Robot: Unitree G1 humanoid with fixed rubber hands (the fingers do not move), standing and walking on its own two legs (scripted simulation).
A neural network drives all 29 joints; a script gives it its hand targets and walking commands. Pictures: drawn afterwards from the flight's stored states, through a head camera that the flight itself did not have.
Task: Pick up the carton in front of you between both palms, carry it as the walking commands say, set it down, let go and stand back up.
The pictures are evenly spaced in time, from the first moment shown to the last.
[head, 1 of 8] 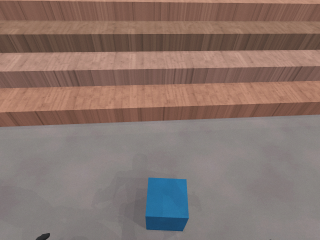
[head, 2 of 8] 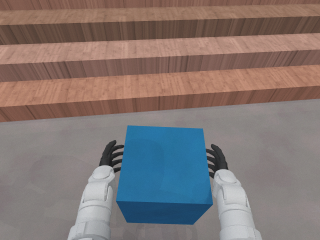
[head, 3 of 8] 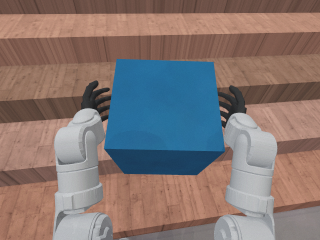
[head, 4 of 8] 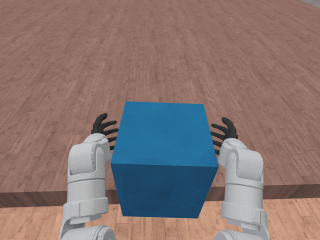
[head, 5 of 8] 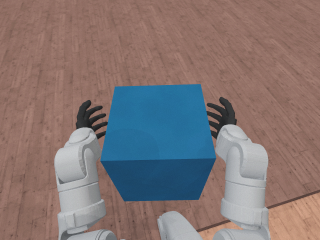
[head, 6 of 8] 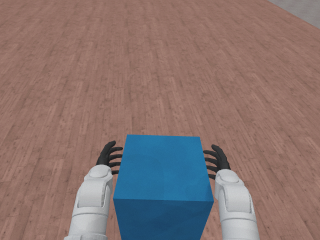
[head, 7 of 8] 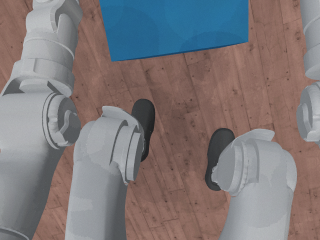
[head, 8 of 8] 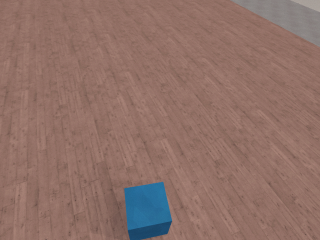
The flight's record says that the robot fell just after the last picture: no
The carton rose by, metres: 2.06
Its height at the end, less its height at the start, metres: +1.32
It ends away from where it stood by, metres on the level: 4.72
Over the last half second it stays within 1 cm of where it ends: yes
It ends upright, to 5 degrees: yes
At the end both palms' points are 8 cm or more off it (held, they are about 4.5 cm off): yes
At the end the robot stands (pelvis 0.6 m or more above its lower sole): yes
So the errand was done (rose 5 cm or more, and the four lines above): yes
